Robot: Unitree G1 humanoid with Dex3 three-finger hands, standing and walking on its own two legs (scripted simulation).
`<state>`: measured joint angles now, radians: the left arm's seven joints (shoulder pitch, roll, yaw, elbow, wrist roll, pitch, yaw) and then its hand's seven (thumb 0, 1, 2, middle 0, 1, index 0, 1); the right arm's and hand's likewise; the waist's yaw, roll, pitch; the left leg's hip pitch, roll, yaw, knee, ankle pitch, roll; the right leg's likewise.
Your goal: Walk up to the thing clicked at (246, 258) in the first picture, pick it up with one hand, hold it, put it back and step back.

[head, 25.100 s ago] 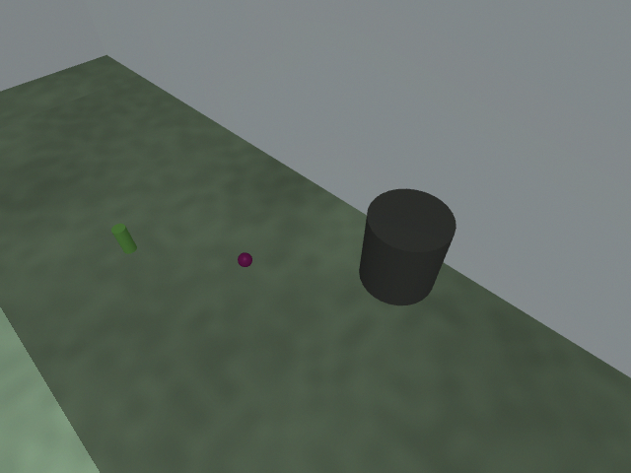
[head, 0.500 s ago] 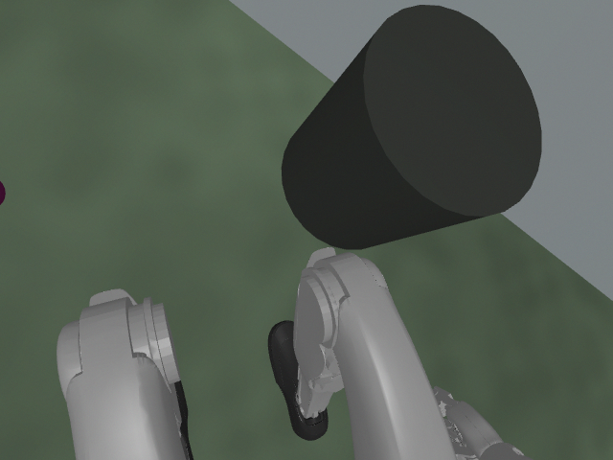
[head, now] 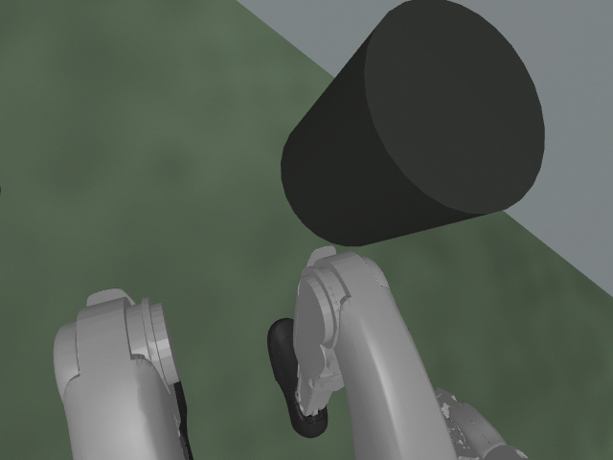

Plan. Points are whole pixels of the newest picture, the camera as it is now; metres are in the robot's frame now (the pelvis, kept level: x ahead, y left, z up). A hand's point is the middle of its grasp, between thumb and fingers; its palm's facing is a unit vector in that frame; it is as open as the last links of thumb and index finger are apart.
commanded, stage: rise first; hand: left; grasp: from above
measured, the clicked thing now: out of the picture +0.47 +0.36 -0.29
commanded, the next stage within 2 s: approach in 0.18 s
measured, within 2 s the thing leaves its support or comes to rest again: neither
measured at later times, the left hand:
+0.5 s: hand out of the picture +0.45 +0.38 -0.17, palm faces -0.43 -0.10 -0.90, open 13.9 cm
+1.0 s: hand out of the picture +0.46 +0.37 -0.18, palm faces -0.47 -0.13 -0.88, open 14.1 cm
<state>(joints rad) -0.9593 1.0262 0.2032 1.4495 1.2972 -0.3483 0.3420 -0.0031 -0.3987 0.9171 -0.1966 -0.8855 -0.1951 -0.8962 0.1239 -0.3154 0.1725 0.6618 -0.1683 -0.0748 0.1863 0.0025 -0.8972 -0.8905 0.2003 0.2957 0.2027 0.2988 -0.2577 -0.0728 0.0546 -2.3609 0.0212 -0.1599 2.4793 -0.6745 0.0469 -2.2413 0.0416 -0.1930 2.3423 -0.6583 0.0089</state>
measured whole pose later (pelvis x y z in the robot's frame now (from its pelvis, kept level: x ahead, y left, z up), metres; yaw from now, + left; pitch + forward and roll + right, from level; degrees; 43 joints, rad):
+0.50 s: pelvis +0.00 +0.00 +0.00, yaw +1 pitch +31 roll -12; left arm -1.01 1.00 0.12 1.45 1.29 -0.33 0.34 0.00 -0.49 0.98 -0.13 -0.97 -0.13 -0.98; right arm 0.13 -0.31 0.17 0.67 -0.16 -0.08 0.19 0.00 -0.90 -0.89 0.20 0.30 0.20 0.30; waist -0.26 -0.07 0.04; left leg -2.36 0.02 -0.15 2.47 -0.67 0.04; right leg -2.25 0.04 -0.18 2.34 -0.66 0.01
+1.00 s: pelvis +0.00 +0.00 +0.00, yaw +0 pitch +31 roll -11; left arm -1.01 1.01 0.16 1.49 1.24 -0.23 0.31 0.00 -0.54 1.01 -0.10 -1.00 -0.10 -1.01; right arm 0.17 -0.32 0.21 0.63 -0.15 -0.09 0.18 0.00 -0.90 -0.89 0.20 0.30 0.20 0.30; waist -0.31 -0.05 0.08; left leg -2.36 0.03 -0.15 2.46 -0.67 0.04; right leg -2.26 0.05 -0.18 2.33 -0.64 0.00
